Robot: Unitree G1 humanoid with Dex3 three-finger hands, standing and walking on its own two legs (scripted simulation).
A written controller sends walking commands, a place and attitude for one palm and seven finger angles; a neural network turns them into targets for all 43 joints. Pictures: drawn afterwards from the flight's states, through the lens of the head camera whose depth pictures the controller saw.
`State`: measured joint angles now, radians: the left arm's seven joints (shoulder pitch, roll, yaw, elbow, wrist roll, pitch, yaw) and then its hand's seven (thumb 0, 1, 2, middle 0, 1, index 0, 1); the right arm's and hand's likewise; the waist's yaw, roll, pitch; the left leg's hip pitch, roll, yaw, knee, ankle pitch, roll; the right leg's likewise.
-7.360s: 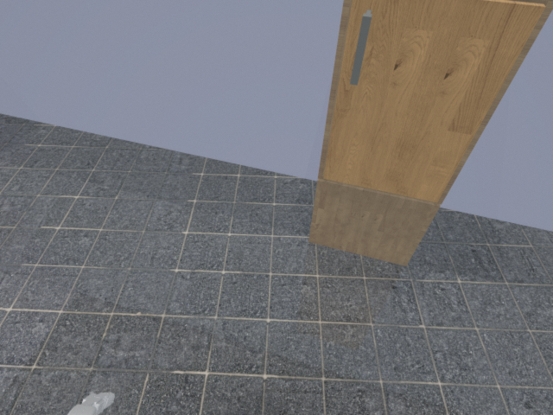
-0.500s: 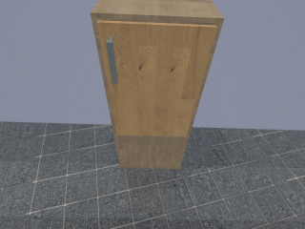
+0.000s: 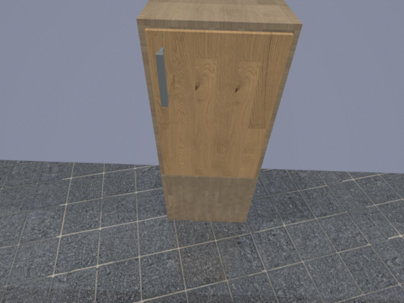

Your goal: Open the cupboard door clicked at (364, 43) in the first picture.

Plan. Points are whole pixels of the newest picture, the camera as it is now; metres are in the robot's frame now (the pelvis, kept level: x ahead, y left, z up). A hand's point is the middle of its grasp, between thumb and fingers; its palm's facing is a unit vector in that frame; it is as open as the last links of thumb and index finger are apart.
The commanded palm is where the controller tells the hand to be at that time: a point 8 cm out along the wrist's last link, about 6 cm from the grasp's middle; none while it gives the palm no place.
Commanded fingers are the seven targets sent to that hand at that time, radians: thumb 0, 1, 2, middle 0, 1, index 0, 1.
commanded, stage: come to a stop and stand still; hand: left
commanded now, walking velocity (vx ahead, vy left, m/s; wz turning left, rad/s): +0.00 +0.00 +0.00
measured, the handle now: (163, 78) +0.67 +0.17 +0.13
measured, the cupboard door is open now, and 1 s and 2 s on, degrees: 0 0 0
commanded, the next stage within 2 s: look again from close up in 0.44 s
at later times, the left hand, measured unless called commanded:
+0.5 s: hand out of the picture -0.01 +0.20 -0.17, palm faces +0.02 -0.98 -0.17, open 7.4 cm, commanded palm none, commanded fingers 0.00 0.90 0.90 -0.20 -0.30 -0.20 -0.30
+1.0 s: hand out of the picture -0.01 +0.17 -0.17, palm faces +0.02 -0.99 -0.13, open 7.4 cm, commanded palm none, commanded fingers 0.00 0.90 0.90 -0.20 -0.30 -0.20 -0.30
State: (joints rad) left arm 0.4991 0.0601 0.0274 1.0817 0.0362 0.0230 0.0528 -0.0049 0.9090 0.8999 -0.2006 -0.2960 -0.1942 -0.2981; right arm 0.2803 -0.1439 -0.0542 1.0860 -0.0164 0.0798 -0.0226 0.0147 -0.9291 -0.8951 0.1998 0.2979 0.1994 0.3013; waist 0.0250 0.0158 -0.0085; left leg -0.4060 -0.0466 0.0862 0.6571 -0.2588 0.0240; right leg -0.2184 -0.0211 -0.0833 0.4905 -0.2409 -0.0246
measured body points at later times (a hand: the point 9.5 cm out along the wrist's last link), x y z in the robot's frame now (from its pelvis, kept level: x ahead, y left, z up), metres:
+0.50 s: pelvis -0.01 +0.04 +0.00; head -0.01 +0.04 +0.45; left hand -0.01 +0.25 -0.16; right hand -0.05 -0.15 -0.16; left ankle -0.03 +0.11 -0.74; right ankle +0.02 -0.12 -0.74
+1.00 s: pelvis +0.00 +0.02 +0.00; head +0.01 +0.03 +0.45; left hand -0.01 +0.22 -0.16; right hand -0.01 -0.19 -0.16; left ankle -0.03 +0.11 -0.74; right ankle +0.02 -0.12 -0.74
